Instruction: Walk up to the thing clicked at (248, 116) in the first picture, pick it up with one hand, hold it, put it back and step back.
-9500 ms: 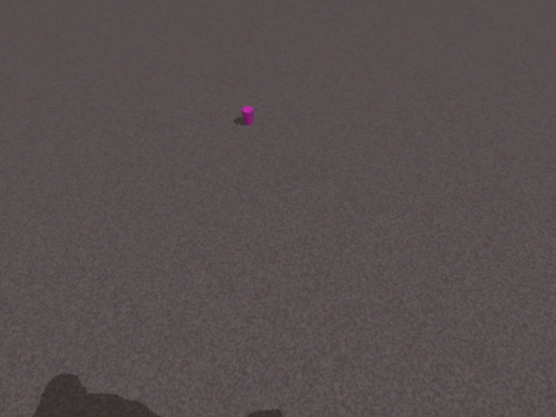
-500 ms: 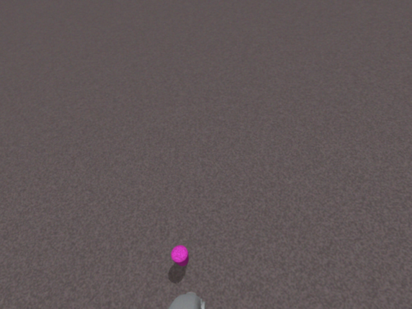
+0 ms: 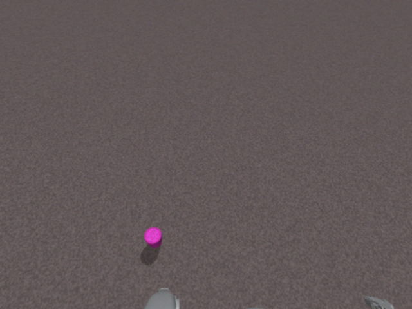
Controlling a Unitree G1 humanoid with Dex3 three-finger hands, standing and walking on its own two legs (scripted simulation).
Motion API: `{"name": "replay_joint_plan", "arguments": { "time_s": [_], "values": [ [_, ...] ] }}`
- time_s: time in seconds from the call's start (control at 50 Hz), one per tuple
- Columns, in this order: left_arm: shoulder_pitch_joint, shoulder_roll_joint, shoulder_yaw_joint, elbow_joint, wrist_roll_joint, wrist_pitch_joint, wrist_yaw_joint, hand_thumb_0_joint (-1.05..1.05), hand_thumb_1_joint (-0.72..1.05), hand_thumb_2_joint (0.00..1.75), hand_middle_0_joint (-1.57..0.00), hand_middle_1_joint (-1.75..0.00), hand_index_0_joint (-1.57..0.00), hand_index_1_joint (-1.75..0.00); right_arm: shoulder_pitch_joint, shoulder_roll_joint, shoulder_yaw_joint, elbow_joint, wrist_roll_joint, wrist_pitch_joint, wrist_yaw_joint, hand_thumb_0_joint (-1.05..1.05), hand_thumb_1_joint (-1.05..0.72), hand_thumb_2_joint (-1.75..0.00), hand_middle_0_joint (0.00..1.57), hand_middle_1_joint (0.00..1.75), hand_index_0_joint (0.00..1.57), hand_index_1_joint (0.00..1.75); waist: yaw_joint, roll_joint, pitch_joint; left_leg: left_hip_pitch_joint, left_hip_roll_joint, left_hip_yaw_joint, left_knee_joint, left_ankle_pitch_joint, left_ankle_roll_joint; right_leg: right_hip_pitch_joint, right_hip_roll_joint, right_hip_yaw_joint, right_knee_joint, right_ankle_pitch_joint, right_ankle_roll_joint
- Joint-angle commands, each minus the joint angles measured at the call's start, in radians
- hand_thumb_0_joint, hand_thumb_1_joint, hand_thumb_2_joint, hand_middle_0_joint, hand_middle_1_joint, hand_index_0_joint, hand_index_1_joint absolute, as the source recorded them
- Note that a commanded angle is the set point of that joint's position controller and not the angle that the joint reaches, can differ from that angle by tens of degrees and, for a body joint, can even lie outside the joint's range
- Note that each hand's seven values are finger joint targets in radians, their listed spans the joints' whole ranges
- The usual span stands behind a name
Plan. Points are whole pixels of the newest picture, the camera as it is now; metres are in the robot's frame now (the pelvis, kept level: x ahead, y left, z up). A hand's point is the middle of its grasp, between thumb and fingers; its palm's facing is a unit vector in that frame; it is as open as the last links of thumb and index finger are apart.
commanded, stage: walk up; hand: left
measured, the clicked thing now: (154, 239) +0.50 +0.24 -0.69
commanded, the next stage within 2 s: stand in 1.86 s
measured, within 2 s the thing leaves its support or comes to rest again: neither
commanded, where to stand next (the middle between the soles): +0.12 -0.02 m, yaw +4 degrees
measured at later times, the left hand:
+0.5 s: hand out of the picture +0.01 +0.28 -0.13, palm faces +0.13 -0.90 -0.41, open 7.4 cm
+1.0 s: hand out of the picture +0.01 +0.29 -0.12, palm faces +0.12 -0.89 -0.43, open 7.4 cm
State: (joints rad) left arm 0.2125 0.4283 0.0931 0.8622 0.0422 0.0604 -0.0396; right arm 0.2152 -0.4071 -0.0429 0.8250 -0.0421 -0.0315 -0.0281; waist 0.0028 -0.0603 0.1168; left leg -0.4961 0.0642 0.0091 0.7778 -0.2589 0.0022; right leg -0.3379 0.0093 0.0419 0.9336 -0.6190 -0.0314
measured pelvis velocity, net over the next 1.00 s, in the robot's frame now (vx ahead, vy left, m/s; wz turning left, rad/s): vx -0.01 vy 0.01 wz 0.16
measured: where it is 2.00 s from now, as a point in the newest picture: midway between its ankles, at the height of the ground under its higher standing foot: outside the picture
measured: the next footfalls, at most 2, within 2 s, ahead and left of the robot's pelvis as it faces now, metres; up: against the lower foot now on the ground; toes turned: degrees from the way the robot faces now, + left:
right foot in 0.02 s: +0.01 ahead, -0.13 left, +0.00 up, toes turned +1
left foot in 0.42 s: +0.15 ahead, +0.11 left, +0.00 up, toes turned +7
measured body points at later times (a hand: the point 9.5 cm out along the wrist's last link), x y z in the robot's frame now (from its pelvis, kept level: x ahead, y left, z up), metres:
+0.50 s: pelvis +0.04 +0.00 +0.02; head +0.09 +0.00 +0.46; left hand +0.01 +0.32 -0.10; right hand +0.19 -0.27 -0.11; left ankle +0.11 +0.11 -0.70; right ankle -0.02 -0.13 -0.66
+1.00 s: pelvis -0.01 +0.01 +0.01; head +0.01 +0.00 +0.46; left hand +0.01 +0.34 -0.09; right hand +0.09 -0.31 -0.11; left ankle -0.05 +0.11 -0.70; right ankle +0.05 -0.12 -0.70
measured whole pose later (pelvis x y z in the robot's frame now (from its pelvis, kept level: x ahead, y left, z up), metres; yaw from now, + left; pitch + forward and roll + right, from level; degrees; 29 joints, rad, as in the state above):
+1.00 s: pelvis -0.01 +0.01 +0.01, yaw +9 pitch -2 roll +2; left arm 0.25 0.40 0.07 0.84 0.06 0.00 -0.01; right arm 0.26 -0.42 -0.07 0.94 -0.02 0.01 0.04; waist 0.02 -0.01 0.09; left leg -0.24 -0.04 0.02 0.68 -0.47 0.01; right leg -0.39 -0.10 -0.02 0.77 -0.37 -0.04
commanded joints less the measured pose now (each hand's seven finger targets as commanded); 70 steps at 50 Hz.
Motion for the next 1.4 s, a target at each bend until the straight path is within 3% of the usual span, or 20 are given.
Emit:
{"name": "replay_joint_plan", "arguments": {
  "time_s": [0.0,0.02,0.04,0.1,0.36,0.4,0.44,0.52,0.66,0.74,0.78,0.86,0.94,0.96,1.0,1.14,1.24,1.3,1.34,1.38],
  "values": [
    [0.339,0.187,0.092,0.031,0.01,-0.035,-0.004,0.0,0.9,0.9,-0.2,-0.3,-0.2,-0.3,-0.052,-0.246,-0.069,-0.059,-0.015,0.004,-0.014,0.0,-0.9,-0.9,0.2,0.3,0.2,0.3,0.144,0.133,-0.096,-0.222,0.03,-0.123,-0.139,-0.472,0.063,0.329,-0.017,-0.022,-0.469,0.047,-0.047],
    [0.27,0.278,0.102,-0.01,0.025,-0.044,0.005,0.0,0.9,0.9,-0.2,-0.3,-0.2,-0.3,-0.049,-0.134,-0.036,-0.086,0.012,0.002,-0.017,0.0,-0.9,-0.9,0.2,0.3,0.2,0.3,0.127,-0.207,-0.019,-0.402,-0.139,0.019,0.2,-0.408,-0.003,0.191,-0.291,0.53,-0.719,-0.405,-0.137],
    [0.125,0.348,0.106,-0.069,0.023,-0.049,0.01,0.0,0.9,0.9,-0.2,-0.3,-0.2,-0.3,-0.135,-0.244,-0.07,-0.083,0.014,-0.005,-0.034,0.0,-0.9,-0.9,0.2,0.3,0.2,0.3,0.124,-0.061,0.122,-0.335,-0.083,-0.157,0.294,-0.289,0.002,-0.078,-0.435,0.72,-0.825,-0.55,-0.228],
    [0.049,0.275,0.084,-0.052,0.0,-0.097,0.03,0.0,0.9,0.9,-0.2,-0.3,-0.2,-0.3,0.032,-0.236,-0.064,0.004,0.038,-0.024,0.001,0.0,-0.9,-0.9,0.2,0.3,0.2,0.3,0.011,0.073,0.087,-0.273,-0.072,-0.15,0.278,-0.108,0.015,0.113,-0.273,0.372,-0.691,-0.101,-0.109],
    [0.131,0.203,0.009,-0.04,-0.051,-0.113,0.057,0.0,0.9,0.9,-0.2,-0.3,-0.2,-0.3,0.018,-0.156,-0.047,0.007,0.035,-0.009,0.041,0.0,-0.9,-0.9,0.2,0.3,0.2,0.3,-0.003,-0.069,-0.071,0.273,-0.105,0.061,-0.257,0.149,0.055,0.169,-0.197,-0.047,-0.321,1.011,-0.079],
    [0.154,0.141,-0.019,-0.067,-0.063,-0.12,0.062,0.0,0.9,0.9,-0.2,-0.3,-0.2,-0.3,0.143,-0.256,-0.08,0.026,0.023,-0.016,0.021,0.0,-0.9,-0.9,0.2,0.3,0.2,0.3,-0.062,0.118,-0.218,0.569,0.047,-0.164,-0.278,0.468,0.137,-0.004,-0.114,-0.078,-0.025,0.778,-0.002],
    [0.159,0.173,-0.008,-0.034,-0.069,-0.093,0.077,0.0,0.9,0.9,-0.2,-0.3,-0.2,-0.3,0.131,-0.283,-0.085,0.002,0.057,-0.014,0.015,0.0,-0.9,-0.9,0.2,0.3,0.2,0.3,-0.058,0.146,-0.297,0.477,0.302,-0.524,-0.347,0.486,0.348,-0.028,-0.017,0.017,0.202,-0.016,0.016],
    [0.178,0.166,-0.018,0.015,-0.066,-0.086,0.07,0.0,0.9,0.9,-0.2,-0.3,-0.2,-0.3,-0.084,-0.224,-0.05,-0.023,0.04,0.01,0.011,0.0,-0.9,-0.9,0.2,0.3,0.2,0.3,0.016,0.162,-0.084,0.156,0.155,-0.227,-0.384,0.161,0.212,0.0,-0.076,-0.005,0.03,0.059,0.0],
    [0.202,0.165,0.017,0.042,-0.053,-0.082,0.103,0.0,0.9,0.9,-0.2,-0.3,-0.2,-0.3,-0.195,-0.207,-0.062,-0.082,0.041,0.082,0.03,0.0,-0.9,-0.9,0.2,0.3,0.2,0.3,0.038,0.213,-0.169,0.069,0.155,-0.214,-0.183,0.5,0.196,0.121,-0.017,-0.072,-0.132,0.32,0.01],
    [0.037,0.36,0.056,-0.068,-0.005,-0.094,0.103,0.0,0.9,0.9,-0.2,-0.3,-0.2,-0.3,-0.215,-0.162,-0.072,-0.11,0.034,0.111,0.013,0.0,-0.9,-0.9,0.2,0.3,0.2,0.3,0.049,-0.177,-0.074,-0.072,-0.151,-0.195,0.51,-0.369,0.01,-0.112,-0.519,0.577,-0.57,0.706,-0.313],
    [-0.027,0.261,0.039,-0.069,-0.015,-0.099,0.116,0.0,0.9,0.9,-0.2,-0.3,-0.2,-0.3,-0.123,-0.169,-0.083,-0.07,0.043,0.104,0.021,0.0,-0.9,-0.9,0.2,0.3,0.2,0.3,-0.01,-0.027,-0.096,-0.07,-0.162,-0.239,0.631,-0.246,0.009,-0.079,-0.374,0.328,-0.477,0.714,-0.246],
    [-0.037,0.199,0.036,-0.098,0.031,-0.099,0.072,0.0,0.9,0.9,-0.2,-0.3,-0.2,-0.3,-0.002,-0.21,-0.08,0.017,0.047,0.035,0.048,0.0,-0.9,-0.9,0.2,0.3,0.2,0.3,0.036,-0.209,-0.231,-0.026,-0.134,0.032,0.242,-0.255,-0.037,0.181,-0.207,0.189,-0.549,-0.111,-0.158],
    [0.038,0.261,0.061,-0.089,0.014,-0.07,0.026,0.0,0.9,0.9,-0.2,-0.3,-0.2,-0.3,0.074,-0.186,-0.079,0.029,0.022,-0.009,0.054,0.0,-0.9,-0.9,0.2,0.3,0.2,0.3,0.004,-0.131,-0.136,0.261,-0.116,0.068,-0.344,-0.214,0.017,0.093,-0.215,0.172,-0.439,-0.049,-0.143],
    [0.036,0.221,0.044,-0.091,0.01,-0.057,0.025,0.0,0.9,0.9,-0.2,-0.3,-0.2,-0.3,0.191,-0.186,-0.094,0.076,0.008,-0.024,0.041,0.0,-0.9,-0.9,0.2,0.3,0.2,0.3,-0.068,0.05,-0.135,0.508,-0.119,0.031,-0.462,-0.132,0.034,-0.1,-0.14,0.056,-0.203,-0.053,-0.096],
    [-0.074,0.144,0.018,-0.158,-0.01,-0.064,0.03,0.0,0.9,0.9,-0.2,-0.3,-0.2,-0.3,0.214,-0.381,-0.129,0.024,-0.016,-0.045,0.025,0.0,-0.9,-0.9,0.2,0.3,0.2,0.3,-0.112,0.232,0.046,0.52,0.365,-0.827,-0.656,-0.688,0.201,-0.696,-0.003,0.075,0.169,0.051,0.002],
    [0.041,0.168,0.022,-0.031,-0.031,-0.083,-0.001,0.0,0.9,0.9,-0.2,-0.3,-0.2,-0.3,0.083,-0.226,-0.067,0.012,0.019,-0.078,0.02,0.0,-0.9,-0.9,0.2,0.3,0.2,0.3,-0.01,0.19,0.05,0.276,0.136,-0.153,-0.555,-0.007,0.156,-0.222,-0.05,0.07,-0.019,0.382,0.04],
    [-0.033,0.128,0.0,-0.008,-0.062,-0.091,0.041,0.0,0.9,0.9,-0.2,-0.3,-0.2,-0.3,0.065,-0.21,-0.058,0.011,0.023,-0.005,0.019,0.0,-0.9,-0.9,0.2,0.3,0.2,0.3,-0.02,0.303,-0.001,0.227,0.09,-0.035,-0.334,0.515,0.156,0.033,-0.021,-0.084,-0.246,0.441,0.03],
    [0.049,0.15,0.005,0.045,-0.05,-0.103,0.064,0.0,0.9,0.9,-0.2,-0.3,-0.2,-0.3,0.078,-0.185,-0.048,0.02,0.052,0.03,0.019,0.0,-0.9,-0.9,0.2,0.3,0.2,0.3,0.026,0.142,-0.109,0.226,0.021,0.001,-0.052,0.435,0.103,0.242,0.016,-0.118,-0.472,0.614,0.017],
    [0.071,0.236,0.024,0.033,-0.033,-0.123,0.068,0.0,0.9,0.9,-0.2,-0.3,-0.2,-0.3,0.198,-0.094,-0.011,0.029,0.07,0.022,0.012,0.0,-0.9,-0.9,0.2,0.3,0.2,0.3,0.017,-0.147,-0.227,0.06,-0.079,-0.015,0.231,-0.195,0.042,0.399,-0.337,0.333,-0.51,0.974,-0.116],
    [-0.059,0.238,0.009,0.004,-0.041,-0.11,0.07,0.0,0.9,0.9,-0.2,-0.3,-0.2,-0.3,0.166,-0.183,-0.042,0.066,0.057,0.049,-0.007,0.0,-0.9,-0.9,0.2,0.3,0.2,0.3,-0.009,-0.056,-0.217,0.184,-0.041,-0.11,0.256,-0.414,0.036,0.126,-0.383,0.4,-0.538,0.592,-0.235]
  ]
}}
